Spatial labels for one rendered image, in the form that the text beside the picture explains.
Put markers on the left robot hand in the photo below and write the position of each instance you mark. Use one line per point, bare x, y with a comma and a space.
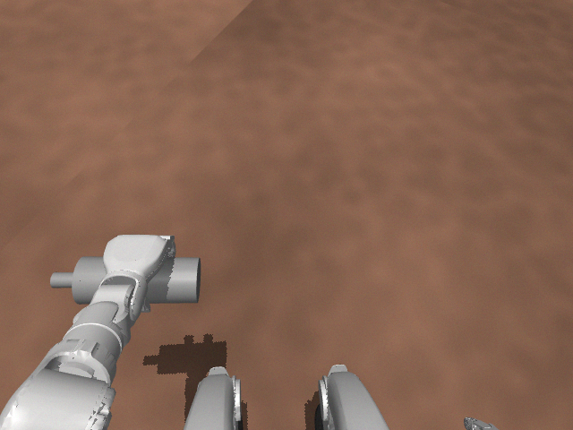
142, 254

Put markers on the bottle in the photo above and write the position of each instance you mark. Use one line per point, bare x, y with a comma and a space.
178, 281

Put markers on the left robot arm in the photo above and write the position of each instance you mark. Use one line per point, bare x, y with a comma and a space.
71, 387

